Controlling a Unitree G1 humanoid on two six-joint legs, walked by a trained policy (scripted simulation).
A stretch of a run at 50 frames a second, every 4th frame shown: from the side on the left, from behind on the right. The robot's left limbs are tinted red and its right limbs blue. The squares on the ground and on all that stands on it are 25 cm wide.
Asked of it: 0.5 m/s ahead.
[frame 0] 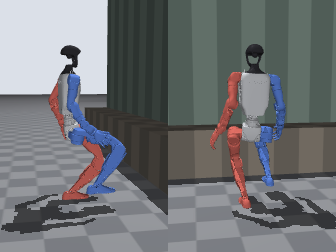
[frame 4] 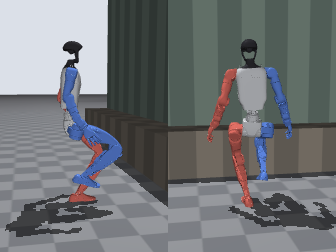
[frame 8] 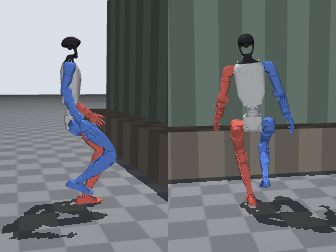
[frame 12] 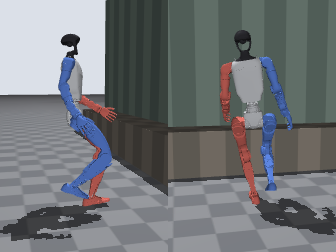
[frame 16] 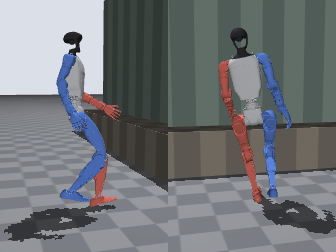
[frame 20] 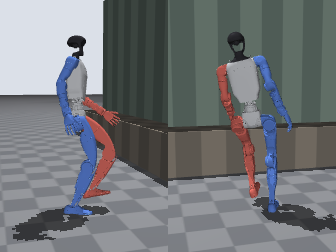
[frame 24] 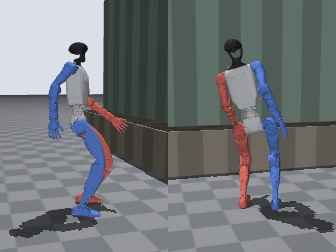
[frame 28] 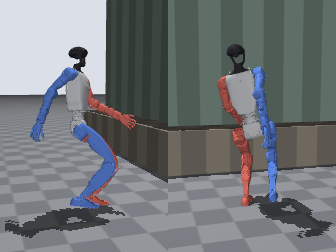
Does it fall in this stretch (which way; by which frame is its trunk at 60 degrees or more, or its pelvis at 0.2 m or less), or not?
no
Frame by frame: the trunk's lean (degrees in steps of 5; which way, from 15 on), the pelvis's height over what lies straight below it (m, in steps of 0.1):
0: 0, 0.6
4: 5, 0.7
8: 5, 0.7
12: 10, 0.7
16: 10, 0.8
20: 15 to its left, 0.7
24: 15 to its left, 0.7
28: 10, 0.7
